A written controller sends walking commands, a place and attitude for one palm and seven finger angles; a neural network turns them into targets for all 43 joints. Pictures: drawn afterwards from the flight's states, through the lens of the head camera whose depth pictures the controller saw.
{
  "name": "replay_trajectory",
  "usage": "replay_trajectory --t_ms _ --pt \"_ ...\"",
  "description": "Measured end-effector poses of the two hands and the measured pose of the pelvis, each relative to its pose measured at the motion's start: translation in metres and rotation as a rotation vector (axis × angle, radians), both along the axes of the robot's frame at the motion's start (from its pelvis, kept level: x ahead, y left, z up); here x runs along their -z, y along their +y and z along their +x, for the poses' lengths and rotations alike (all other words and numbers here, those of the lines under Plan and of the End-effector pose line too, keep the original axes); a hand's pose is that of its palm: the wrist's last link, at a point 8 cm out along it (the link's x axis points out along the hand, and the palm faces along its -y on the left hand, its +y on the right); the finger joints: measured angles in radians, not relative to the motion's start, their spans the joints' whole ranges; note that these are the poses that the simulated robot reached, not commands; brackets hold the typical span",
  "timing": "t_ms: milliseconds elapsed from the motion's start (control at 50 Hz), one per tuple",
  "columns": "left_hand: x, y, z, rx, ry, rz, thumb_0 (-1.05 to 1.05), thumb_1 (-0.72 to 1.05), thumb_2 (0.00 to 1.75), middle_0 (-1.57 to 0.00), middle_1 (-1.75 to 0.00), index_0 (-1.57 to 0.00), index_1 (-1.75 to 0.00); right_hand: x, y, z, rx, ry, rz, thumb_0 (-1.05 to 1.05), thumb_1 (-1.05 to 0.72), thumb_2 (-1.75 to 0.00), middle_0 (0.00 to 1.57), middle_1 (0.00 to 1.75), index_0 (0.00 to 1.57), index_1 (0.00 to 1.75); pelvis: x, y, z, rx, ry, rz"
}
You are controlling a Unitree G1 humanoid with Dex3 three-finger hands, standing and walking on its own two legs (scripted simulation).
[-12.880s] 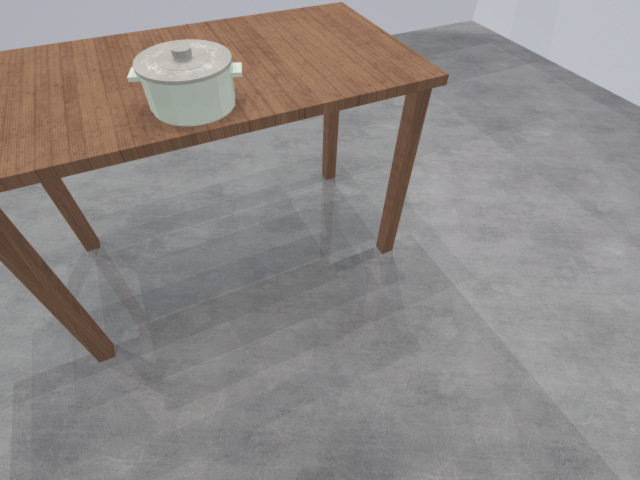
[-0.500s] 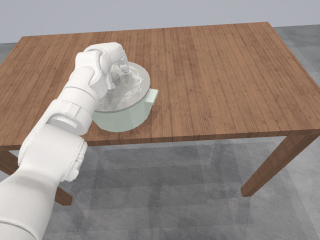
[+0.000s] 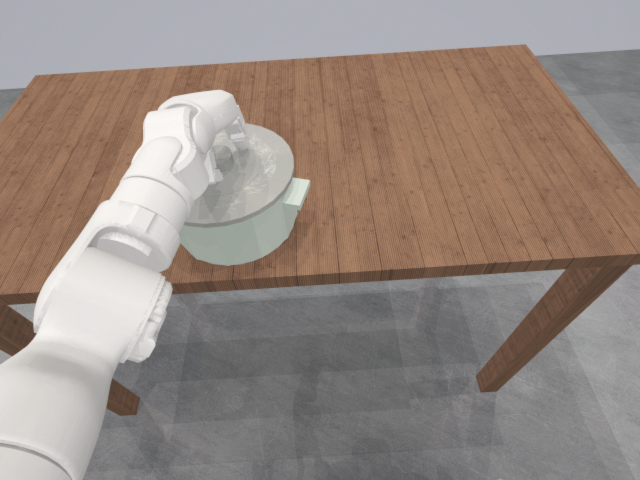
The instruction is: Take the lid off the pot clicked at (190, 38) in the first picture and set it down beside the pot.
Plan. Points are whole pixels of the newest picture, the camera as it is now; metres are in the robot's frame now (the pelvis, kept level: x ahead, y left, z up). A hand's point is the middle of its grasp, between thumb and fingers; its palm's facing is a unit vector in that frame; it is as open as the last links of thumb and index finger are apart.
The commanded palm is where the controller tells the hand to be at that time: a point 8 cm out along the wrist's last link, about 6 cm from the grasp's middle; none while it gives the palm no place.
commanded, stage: close the fingers and squeeze the knob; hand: left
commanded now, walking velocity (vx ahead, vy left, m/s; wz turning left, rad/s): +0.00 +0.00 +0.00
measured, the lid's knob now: (217, 158) +0.52 +0.12 +0.12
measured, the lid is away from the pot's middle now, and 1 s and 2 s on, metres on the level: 0.00 0.00 0.00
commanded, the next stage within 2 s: lift the lid straight up in 1.72 s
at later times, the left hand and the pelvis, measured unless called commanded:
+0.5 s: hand (203, 160) +0.49 +0.12 +0.14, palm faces -0.38 -0.06 -0.92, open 8.7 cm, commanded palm +0.48 +0.13 +0.20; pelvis +0.00 +0.01 +0.00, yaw +0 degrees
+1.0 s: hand (208, 157) +0.49 +0.12 +0.14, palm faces -0.38 -0.06 -0.92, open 7.4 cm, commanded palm +0.49 +0.12 +0.20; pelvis +0.01 +0.01 +0.00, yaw +0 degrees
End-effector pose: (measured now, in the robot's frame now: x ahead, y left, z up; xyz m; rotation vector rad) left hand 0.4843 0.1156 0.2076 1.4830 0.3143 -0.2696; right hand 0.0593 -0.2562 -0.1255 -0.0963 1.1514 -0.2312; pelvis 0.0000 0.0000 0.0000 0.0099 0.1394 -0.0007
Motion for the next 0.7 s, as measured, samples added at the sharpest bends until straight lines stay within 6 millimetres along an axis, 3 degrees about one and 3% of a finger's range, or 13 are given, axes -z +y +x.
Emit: replay_trajectory --t_ms 160,280,700 --pt "0.002 0.007 -0.001 0.001 0.005 0.0 0.0 -0.15 1.21 -0.64 -0.51 -0.65 -0.51 -0.001 -0.002 -0.004 0.009 0.003 -0.008 0.0 -0.91 -0.9 0.2 0.3 0.2 0.3 0.0 0.001 0.001 0.001 -0.002 -0.002" --pt "0.004 0.011 -0.001 0.001 0.01 0.003 0.0 -0.06 1.09 -0.56 -0.71 -0.58 -0.72 -0.002 0.0 -0.005 0.008 0.01 -0.012 0.0 -0.91 -0.9 0.2 0.3 0.2 0.3 0.0 0.003 0.001 -0.001 -0.002 -0.003" --pt "0.006 0.009 0.007 0.01 0.009 0.021 0.0 0.18 0.94 -0.59 -0.98 -0.62 -0.99 0.002 0.009 -0.002 -0.003 0.032 0.008 0.0 -0.91 -0.9 0.2 0.3 0.2 0.3 0.0 0.008 0.006 -0.005 0.014 -0.004"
